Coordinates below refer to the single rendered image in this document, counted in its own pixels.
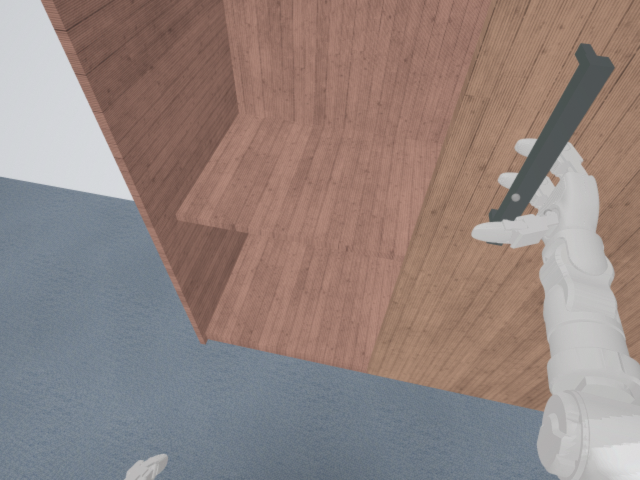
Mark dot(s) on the left robot hand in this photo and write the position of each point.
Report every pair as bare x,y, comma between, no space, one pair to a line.
147,470

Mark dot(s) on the handle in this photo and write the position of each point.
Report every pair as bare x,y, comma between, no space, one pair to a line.
584,86

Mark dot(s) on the robot right upper arm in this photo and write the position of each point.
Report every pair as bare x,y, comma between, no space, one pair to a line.
589,437

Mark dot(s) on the wardrobe door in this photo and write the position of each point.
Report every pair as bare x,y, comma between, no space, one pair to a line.
466,316

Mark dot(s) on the right robot hand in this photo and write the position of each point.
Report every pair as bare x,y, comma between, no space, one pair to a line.
574,203

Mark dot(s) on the robot right forearm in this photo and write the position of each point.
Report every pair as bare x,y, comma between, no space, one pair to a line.
584,331

